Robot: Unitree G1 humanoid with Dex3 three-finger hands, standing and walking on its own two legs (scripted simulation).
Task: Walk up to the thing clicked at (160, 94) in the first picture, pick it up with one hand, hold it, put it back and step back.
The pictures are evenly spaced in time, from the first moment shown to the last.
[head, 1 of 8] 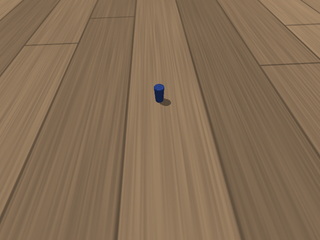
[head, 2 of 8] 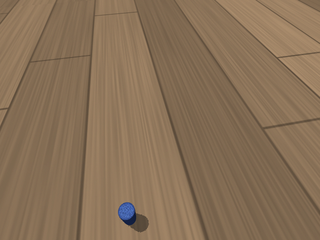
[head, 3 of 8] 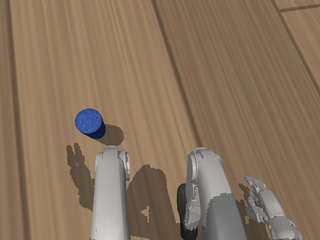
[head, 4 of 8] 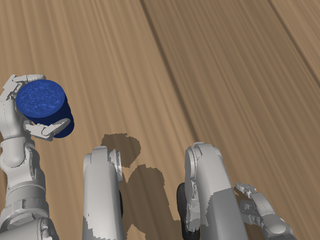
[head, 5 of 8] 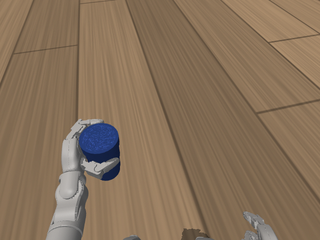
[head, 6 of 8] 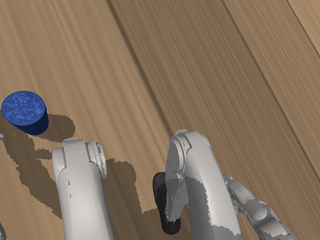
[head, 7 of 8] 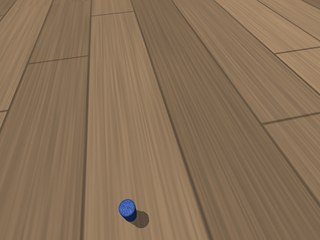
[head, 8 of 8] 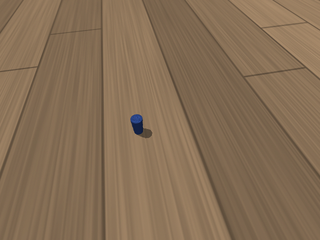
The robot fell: no
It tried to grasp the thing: yes
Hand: left
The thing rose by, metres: 0.68
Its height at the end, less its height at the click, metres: +0.00
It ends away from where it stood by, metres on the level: 0.01
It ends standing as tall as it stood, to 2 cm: yes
